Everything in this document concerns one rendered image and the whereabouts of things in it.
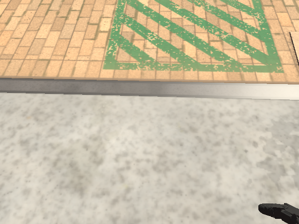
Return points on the right robot hand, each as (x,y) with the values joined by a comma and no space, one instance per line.
(285,212)

